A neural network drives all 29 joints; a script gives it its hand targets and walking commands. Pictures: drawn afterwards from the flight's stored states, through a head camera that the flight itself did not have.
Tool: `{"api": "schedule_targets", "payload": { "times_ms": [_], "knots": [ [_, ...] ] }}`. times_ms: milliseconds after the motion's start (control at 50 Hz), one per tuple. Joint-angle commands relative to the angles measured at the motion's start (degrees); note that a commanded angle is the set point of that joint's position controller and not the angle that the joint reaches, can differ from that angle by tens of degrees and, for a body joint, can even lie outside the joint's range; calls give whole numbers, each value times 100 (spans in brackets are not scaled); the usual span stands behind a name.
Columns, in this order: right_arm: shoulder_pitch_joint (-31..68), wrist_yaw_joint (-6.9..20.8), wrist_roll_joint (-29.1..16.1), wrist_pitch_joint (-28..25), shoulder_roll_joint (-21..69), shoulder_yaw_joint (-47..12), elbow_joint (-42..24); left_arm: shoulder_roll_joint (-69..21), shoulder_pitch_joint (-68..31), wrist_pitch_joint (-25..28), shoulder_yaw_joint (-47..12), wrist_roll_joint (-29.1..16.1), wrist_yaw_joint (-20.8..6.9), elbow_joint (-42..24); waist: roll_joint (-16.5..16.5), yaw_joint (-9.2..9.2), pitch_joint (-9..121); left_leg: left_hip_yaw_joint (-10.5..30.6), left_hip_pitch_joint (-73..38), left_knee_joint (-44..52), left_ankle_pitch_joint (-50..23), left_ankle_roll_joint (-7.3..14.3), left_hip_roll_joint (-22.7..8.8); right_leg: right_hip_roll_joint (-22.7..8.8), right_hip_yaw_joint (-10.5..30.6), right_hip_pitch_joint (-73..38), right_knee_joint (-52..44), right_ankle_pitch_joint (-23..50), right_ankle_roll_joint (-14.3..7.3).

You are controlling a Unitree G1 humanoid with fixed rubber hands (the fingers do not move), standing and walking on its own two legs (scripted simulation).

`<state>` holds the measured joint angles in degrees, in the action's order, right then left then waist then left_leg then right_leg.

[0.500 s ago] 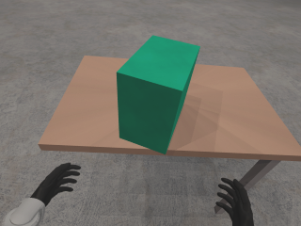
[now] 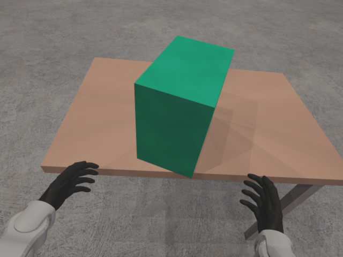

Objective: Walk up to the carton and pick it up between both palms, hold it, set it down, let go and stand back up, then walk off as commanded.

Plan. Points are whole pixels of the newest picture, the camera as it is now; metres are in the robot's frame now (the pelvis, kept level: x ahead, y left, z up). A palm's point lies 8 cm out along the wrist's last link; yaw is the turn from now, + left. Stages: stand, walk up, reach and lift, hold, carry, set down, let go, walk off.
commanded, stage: reach and lift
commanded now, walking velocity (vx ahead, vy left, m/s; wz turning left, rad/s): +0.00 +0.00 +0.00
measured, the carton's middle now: (184, 105) +0.49 -0.02 +0.10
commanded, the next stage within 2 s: none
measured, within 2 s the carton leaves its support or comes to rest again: neither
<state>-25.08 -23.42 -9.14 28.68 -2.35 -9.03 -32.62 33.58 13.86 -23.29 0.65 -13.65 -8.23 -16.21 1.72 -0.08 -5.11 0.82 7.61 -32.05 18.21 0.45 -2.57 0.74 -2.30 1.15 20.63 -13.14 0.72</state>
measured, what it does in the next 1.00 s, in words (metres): stands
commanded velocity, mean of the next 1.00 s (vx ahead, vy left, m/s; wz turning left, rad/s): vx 0.00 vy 0.00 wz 0.00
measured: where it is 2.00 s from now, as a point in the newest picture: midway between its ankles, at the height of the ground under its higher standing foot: outside the picture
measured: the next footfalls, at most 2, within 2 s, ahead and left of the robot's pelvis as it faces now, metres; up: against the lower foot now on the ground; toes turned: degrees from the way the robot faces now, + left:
none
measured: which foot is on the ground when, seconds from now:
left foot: down 0.00-1.00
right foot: down 0.00-1.00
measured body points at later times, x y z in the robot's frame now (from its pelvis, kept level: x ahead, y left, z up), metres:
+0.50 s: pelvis +0.00 +0.00 +0.00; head -0.01 +0.04 +0.45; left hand +0.29 +0.23 +0.12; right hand +0.25 -0.16 +0.13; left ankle +0.00 +0.10 -0.74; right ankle -0.01 -0.15 -0.74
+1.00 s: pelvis +0.00 +0.01 +0.00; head +0.00 +0.05 +0.45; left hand +0.35 +0.23 +0.17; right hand +0.32 -0.16 +0.16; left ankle +0.00 +0.10 -0.74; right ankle -0.01 -0.15 -0.74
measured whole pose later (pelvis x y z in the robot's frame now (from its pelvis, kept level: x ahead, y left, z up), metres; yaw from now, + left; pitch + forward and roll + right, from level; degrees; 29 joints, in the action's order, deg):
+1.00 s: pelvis +0.00 +0.01 +0.00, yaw +0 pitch -6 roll -4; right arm 17.1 -26.6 -14.4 40.8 -2.4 4.0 -13.1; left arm 33.6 -25.7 -44.0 0.7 -13.7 -11.0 -7.2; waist 2.4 -0.1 -6.5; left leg 0.8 8.2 -32.0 17.8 0.8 -2.5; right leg 0.7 -2.3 1.1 19.0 -11.8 1.4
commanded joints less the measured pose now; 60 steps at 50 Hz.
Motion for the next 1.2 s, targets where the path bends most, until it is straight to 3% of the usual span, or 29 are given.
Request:
{"api": "schedule_targets", "payload": {
  "times_ms": [0,40,80,140,200,220,260,300,340,400,440,500,520,600,640,700,780,840,880,900,920,940,980,1000,1020,1060,1080,1120,1180],
  "knots": [
    [765,-175,-435,-5,-48,296,-1161,1243,-1618,-126,1238,-785,-154,-1582,-919,269,697,-417,-296,1399,-1006,-30,-119,-442,674,-79,-265,1610,-196],
    [1087,-185,-419,112,-159,430,-1113,1243,-1915,-285,1202,-755,-158,-1577,-1068,214,683,-462,-305,1435,-1083,-83,-111,-463,644,-99,-275,1770,-205],
    [1202,-248,-425,194,-168,441,-1113,1244,-1992,-413,1304,-768,-194,-1473,-787,226,877,-470,-409,1372,-1250,-55,-107,-426,625,-263,-257,2045,-143],
    [1553,-268,-511,282,-250,551,-1114,1247,-2181,-602,1380,-723,-199,-1504,-907,134,997,-444,-662,1342,-1548,-98,-74,-434,599,-214,-242,2582,-114],
    [1961,-297,-465,428,-314,611,-923,1217,-2628,-720,1351,-750,-241,-1295,-741,44,961,-465,-498,1355,-1351,-79,-67,-424,583,-244,-253,2260,-109],
    [2031,-283,-498,441,-352,608,-1017,1244,-2655,-737,1385,-747,-223,-1449,-807,84,1078,-445,-465,1356,-1404,-82,-82,-452,631,-271,-207,2370,-107],
    [2165,-311,-486,580,-379,687,-761,1289,-2857,-843,1371,-728,-274,-1071,-770,-18,1016,-432,-484,1369,-1414,-87,-60,-436,605,-259,-214,2482,-115],
    [2496,-301,-515,647,-434,782,-649,1289,-3206,-890,1337,-788,-257,-1149,-766,-143,1185,-466,-469,1367,-1367,-61,-81,-438,611,-249,-196,2429,-111],
    [2742,-333,-496,733,-383,792,-499,1327,-3437,-993,1359,-742,-278,-903,-685,-142,1103,-427,-429,1412,-1199,-18,-74,-453,646,-262,-218,2507,-106],
    [3031,-321,-619,741,-495,890,-396,1300,-3712,-1071,1310,-740,-279,-1069,-820,-237,1377,-426,-465,1377,-1547,-64,-63,-410,585,-421,-168,2741,-90],
    [3518,-352,-618,782,-493,949,-398,1281,-4023,-1133,1285,-779,-293,-634,-626,-279,1389,-448,-341,1341,-1390,-27,-53,-402,607,-381,-147,2705,-91],
    [3704,-369,-699,868,-548,918,-101,1184,-4205,-1338,1271,-689,-351,-439,-667,-314,1344,-436,-395,1345,-1483,-28,-10,-422,596,-449,-154,2991,-59],
    [3914,-378,-719,901,-607,1030,35,1239,-4388,-1386,1309,-647,-364,-116,-491,-388,1343,-450,-376,1367,-1384,-11,-24,-393,578,-494,-180,3024,-37],
    [4527,-417,-778,903,-739,1162,178,1211,-4927,-1555,1215,-670,-365,-163,-620,-516,1566,-418,-291,1318,-1533,-51,-9,-364,504,-526,-114,3018,-63],
    [4729,-399,-750,898,-693,1261,288,1192,-5076,-1571,1197,-648,-349,-15,-417,-563,1613,-431,-205,1317,-1520,-4,-15,-329,504,-641,-121,2953,-71],
    [5019,-394,-811,888,-811,1255,516,1190,-5344,-1682,1178,-644,-365,344,-368,-612,1891,-416,-205,1244,-1743,-15,8,-335,506,-758,-47,3292,-41],
    [5505,-343,-836,904,-908,1445,1036,1136,-5969,-1745,966,-610,-356,599,-547,-831,1700,-388,-214,1219,-1833,-57,5,-263,443,-519,-115,2899,-143],
    [5609,-358,-833,851,-970,1517,992,1142,-6044,-1793,930,-580,-303,339,-717,-938,2127,-285,-467,1060,-2416,-161,-20,-216,391,-580,-25,3143,-110],
    [5776,-372,-870,803,-990,1532,837,1325,-6314,-1785,979,-597,-287,239,-619,-937,2477,-295,-521,1007,-2728,-131,-13,-203,405,-772,63,3416,-68],
    [6082,-369,-879,846,-1020,1651,1169,1293,-6572,-1847,902,-574,-259,423,-813,-1044,2282,-281,-530,1000,-2722,-170,3,-212,402,-626,13,3348,-141],
    [6255,-338,-826,853,-1088,1700,1322,1390,-6899,-1844,954,-606,-252,484,-769,-1085,2245,-240,-457,1024,-2571,-165,-8,-182,387,-466,19,2988,-115],
    [6401,-322,-861,861,-1048,1731,1480,1333,-6910,-1857,943,-641,-268,707,-740,-1018,2220,-262,-346,1033,-2455,-195,-1,-179,358,-474,-3,2846,-108],
    [6524,-301,-852,819,-1090,1789,1409,1268,-6931,-1866,767,-709,-239,621,-714,-1109,2463,-219,-466,969,-2613,-204,-32,-156,373,-466,-3,2970,-137],
    [6583,-328,-832,827,-1105,1786,1563,1281,-7038,-1885,753,-663,-238,975,-775,-1130,2375,-286,-401,995,-2559,-170,-7,-166,381,-481,-10,3064,-124],
    [6584,-303,-912,772,-1027,1758,1478,1190,-6957,-1908,718,-688,-222,888,-640,-1138,2587,-199,-565,908,-2860,-175,-46,-157,379,-626,6,3275,-104],
    [7006,-271,-887,775,-1114,1811,1716,1231,-7413,-1870,619,-694,-226,1118,-853,-1205,2522,-170,-469,908,-2659,-219,-18,-151,327,-344,25,3007,-133],
    [7287,-268,-801,754,-1178,1859,1772,1368,-7761,-1815,690,-714,-217,1362,-639,-1213,2614,-220,-274,1006,-2404,-144,-4,-151,311,-452,3,2875,-105],
    [7423,-250,-759,764,-1183,1962,1963,1310,-7907,-1803,456,-755,-198,1575,-656,-1316,2600,-163,-249,1020,-2143,-132,-20,-133,308,-367,-29,2657,-153],
    [7711,-248,-690,774,-1163,2043,2403,1215,-8172,-1772,299,-806,-241,1913,-642,-1462,2543,-120,-267,984,-2328,-148,-50,-102,258,-367,-39,2722,-137]
  ]
}}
